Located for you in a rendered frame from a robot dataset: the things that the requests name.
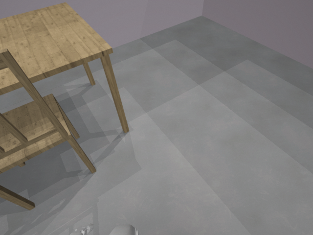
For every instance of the robot left thigh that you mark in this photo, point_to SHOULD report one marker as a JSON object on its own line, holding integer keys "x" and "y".
{"x": 125, "y": 229}

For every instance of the chair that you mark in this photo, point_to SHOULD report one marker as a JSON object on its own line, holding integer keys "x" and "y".
{"x": 32, "y": 129}

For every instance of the table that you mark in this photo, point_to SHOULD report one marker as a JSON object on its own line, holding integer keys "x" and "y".
{"x": 51, "y": 40}

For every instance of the robot left hand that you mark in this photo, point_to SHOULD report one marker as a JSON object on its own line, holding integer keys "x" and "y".
{"x": 83, "y": 230}

